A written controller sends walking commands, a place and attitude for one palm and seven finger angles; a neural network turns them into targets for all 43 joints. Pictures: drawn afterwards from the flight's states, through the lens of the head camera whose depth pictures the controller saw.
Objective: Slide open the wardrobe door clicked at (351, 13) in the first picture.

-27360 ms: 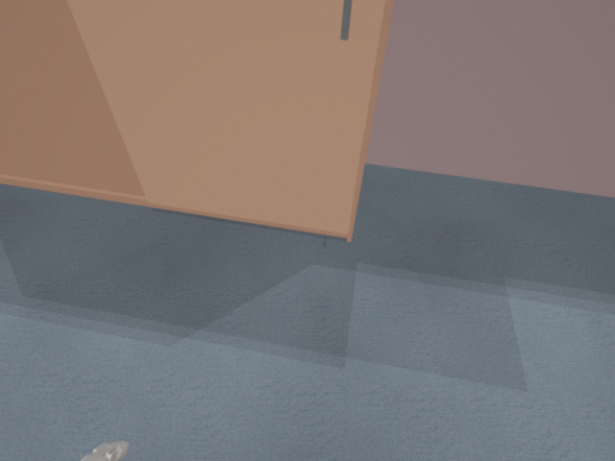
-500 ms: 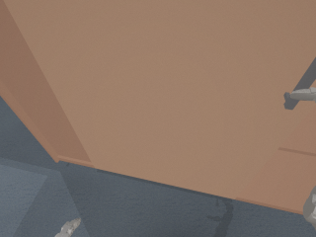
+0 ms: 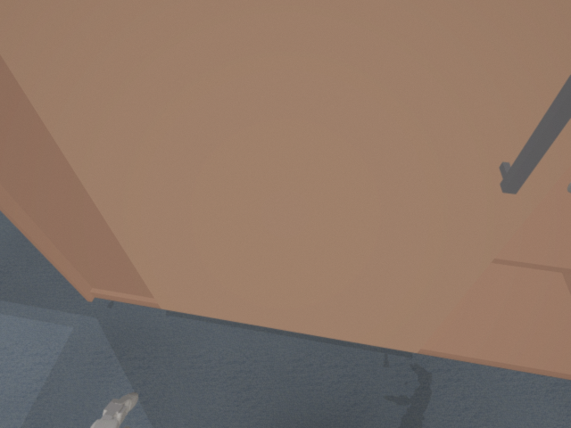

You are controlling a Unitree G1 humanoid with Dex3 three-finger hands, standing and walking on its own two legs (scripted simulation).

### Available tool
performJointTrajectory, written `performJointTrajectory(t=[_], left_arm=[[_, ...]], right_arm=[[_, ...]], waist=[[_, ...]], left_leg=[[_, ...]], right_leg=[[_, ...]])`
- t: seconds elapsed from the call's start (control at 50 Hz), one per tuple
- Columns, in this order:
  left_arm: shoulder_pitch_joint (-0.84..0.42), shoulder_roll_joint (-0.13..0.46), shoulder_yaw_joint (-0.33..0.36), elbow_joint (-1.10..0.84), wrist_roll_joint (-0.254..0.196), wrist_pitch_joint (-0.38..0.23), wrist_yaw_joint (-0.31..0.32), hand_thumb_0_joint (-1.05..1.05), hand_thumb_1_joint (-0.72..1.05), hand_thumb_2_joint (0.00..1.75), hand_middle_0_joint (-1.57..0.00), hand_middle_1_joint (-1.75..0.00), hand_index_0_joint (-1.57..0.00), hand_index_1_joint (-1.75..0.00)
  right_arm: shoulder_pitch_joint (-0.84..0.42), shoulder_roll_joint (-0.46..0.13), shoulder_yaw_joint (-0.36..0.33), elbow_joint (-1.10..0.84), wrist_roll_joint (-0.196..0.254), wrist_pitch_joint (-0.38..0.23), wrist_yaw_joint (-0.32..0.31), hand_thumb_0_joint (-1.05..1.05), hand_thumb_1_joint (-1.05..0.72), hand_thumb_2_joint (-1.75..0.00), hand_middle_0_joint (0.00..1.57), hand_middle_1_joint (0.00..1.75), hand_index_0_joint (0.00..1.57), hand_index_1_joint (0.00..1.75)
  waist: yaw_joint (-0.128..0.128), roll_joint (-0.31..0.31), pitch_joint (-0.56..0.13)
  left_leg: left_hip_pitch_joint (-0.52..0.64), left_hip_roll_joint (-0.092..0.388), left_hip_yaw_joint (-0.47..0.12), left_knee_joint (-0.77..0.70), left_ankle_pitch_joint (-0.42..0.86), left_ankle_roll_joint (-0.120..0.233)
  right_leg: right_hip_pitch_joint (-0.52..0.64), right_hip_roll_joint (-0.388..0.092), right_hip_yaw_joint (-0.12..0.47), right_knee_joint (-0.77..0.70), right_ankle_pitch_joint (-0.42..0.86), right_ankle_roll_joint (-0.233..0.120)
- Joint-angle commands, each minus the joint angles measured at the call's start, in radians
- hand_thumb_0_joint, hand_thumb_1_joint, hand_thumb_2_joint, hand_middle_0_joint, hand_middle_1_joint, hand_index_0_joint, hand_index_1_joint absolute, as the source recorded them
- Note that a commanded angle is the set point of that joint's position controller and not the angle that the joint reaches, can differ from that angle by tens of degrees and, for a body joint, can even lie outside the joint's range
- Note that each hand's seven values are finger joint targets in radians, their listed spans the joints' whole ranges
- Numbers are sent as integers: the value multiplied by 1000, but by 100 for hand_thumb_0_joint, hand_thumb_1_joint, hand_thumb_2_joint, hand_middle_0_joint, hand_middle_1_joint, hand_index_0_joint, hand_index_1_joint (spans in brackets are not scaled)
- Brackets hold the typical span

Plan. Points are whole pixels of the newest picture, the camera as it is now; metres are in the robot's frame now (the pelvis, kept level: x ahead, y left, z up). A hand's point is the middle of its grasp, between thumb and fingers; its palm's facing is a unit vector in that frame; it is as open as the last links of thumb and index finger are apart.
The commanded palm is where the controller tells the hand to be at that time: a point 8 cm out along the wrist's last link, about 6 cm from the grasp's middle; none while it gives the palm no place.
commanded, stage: slip the hand off the handle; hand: right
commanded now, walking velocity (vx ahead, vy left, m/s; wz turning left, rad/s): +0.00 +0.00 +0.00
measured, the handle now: (563, 92) +0.48 -0.31 +0.25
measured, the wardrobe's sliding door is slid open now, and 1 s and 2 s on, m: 0.59 0.59 0.59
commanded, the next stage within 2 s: draw the hand back to the body in 0.58 s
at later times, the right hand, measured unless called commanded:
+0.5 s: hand out of the picture +0.29 -0.35 +0.23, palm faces +0.53 +0.83 -0.17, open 14.7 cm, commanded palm +0.25 -0.38 +0.23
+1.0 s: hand out of the picture +0.25 -0.31 +0.22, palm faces +0.15 +0.99 -0.08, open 14.7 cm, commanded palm +0.21 -0.35 +0.22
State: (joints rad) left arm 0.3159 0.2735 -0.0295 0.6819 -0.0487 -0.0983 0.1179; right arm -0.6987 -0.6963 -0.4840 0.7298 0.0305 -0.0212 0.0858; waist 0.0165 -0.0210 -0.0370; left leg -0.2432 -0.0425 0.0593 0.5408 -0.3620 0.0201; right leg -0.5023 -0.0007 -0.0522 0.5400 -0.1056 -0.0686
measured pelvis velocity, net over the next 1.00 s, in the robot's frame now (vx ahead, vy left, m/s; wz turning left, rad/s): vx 0.00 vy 0.01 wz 0.00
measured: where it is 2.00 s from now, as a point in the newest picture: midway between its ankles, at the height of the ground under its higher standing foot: outside the picture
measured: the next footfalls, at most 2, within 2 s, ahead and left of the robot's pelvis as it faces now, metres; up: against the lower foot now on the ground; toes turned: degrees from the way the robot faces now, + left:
none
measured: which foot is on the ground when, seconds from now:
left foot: down 0.00-1.00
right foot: down 0.00-1.00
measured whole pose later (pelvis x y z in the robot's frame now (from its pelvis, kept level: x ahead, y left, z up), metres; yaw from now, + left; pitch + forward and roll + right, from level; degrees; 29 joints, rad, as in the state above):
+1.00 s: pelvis +0.00 +0.01 +0.00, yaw +0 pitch -3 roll +2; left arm 0.23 0.28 -0.09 0.59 -0.12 -0.20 0.13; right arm -0.13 -0.61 -0.57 0.17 0.37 0.25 0.48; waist -0.05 -0.07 -0.06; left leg -0.09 -0.05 0.06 0.50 -0.36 0.03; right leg -0.36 -0.01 -0.05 0.53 -0.12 -0.05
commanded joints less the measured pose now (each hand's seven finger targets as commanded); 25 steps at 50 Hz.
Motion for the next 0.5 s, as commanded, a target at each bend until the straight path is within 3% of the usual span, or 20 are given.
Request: performJointTrajectory(t=[0.0,0.02,0.1,0.16,0.2,0.22,0.26,0.28,0.3,0.34,0.38,0.42,0.48], left_arm=[[-32,158,61,-132,-7,-44,10,0,90,90,-20,-30,-20,-30],[-38,159,57,-137,-5,-42,13,0,90,90,-20,-30,-20,-30],[-84,142,53,-167,-10,-46,11,0,90,90,-20,-30,-20,-30],[-100,137,49,-167,-10,-49,16,0,90,90,-20,-30,-20,-30],[-121,130,44,-169,-12,-53,19,0,90,90,-20,-30,-20,-30],[-119,131,42,-163,-13,-53,24,0,90,90,-20,-30,-20,-30],[-130,122,37,-163,-15,-57,26,0,90,90,-20,-30,-20,-30],[-143,117,33,-166,-18,-61,29,0,90,90,-20,-30,-20,-30],[-148,117,32,-164,-20,-66,32,0,90,90,-20,-30,-20,-30],[-155,115,29,-161,-21,-74,40,0,90,90,-20,-30,-20,-30],[-163,116,28,-158,-21,-81,42,0,90,90,-20,-30,-20,-30],[-175,114,22,-160,-27,-86,45,0,90,90,-20,-30,-20,-30],[-201,106,17,-166,-25,-100,45,0,90,90,-20,-30,-20,-30]], right_arm=[[-271,-288,-73,-320,50,-59,6,0,55,-20,25,115,25,115],[-216,-304,-103,-333,60,-51,1,0,55,-20,25,115,25,115],[-110,-303,-146,-494,72,-12,-18,0,55,-20,25,115,25,115],[-40,-318,-189,-545,83,8,-31,0,55,-20,25,115,25,115],[-40,-299,-176,-583,89,15,-23,0,55,-20,25,115,25,115],[-23,-319,-193,-579,93,18,-21,0,55,-20,25,115,25,115],[13,-291,-175,-582,97,24,-2,0,55,-20,25,115,25,115],[-11,-246,-123,-597,100,25,11,0,55,-20,25,115,25,115],[-17,-246,-121,-599,104,28,18,0,55,-20,25,115,25,115],[-35,-219,-91,-631,114,26,26,0,55,-20,25,115,25,115],[25,-230,-116,-614,126,31,34,0,55,-20,25,115,25,115],[34,-203,-98,-629,142,32,41,0,55,-20,25,115,25,115],[36,-194,-96,-683,151,39,36,0,55,-20,25,115,25,115]], waist=[[-22,-107,-297],[-38,-91,-293],[-55,-119,-281],[-57,-80,-249],[-48,-103,-224],[-50,-80,-211],[-47,-108,-193],[-33,-115,-177],[-33,-133,-160],[-25,-138,-175],[-38,-106,-168],[-40,-81,-150],[-48,-113,-156]], left_leg=[[-222,4,-32,-107,126,17],[-193,8,-35,-118,138,17],[-168,5,-35,-122,138,11],[-145,5,-41,-140,136,6],[-156,9,-44,-146,126,3],[-143,13,-52,-157,130,2],[-157,10,-50,-155,121,1],[-179,10,-49,-156,103,-2],[-194,11,-50,-158,80,-1],[-193,13,-56,-164,82,-1],[-184,15,-55,-166,77,0],[-181,21,-56,-174,80,-3],[-182,20,-52,-169,68,-1]], right_leg=[[505,-54,166,-68,-49,27],[489,-53,157,-68,-34,22],[490,-50,140,-85,-32,21],[465,-48,124,-90,-38,16],[464,-46,118,-93,-58,17],[450,-45,106,-83,-55,13],[453,-38,103,-83,-57,16],[458,-37,107,-89,-93,17],[456,-36,117,-98,-137,19],[474,-32,119,-95,-142,16],[464,-30,124,-97,-146,17],[455,-29,118,-92,-145,15],[469,-25,131,-103,-165,20]])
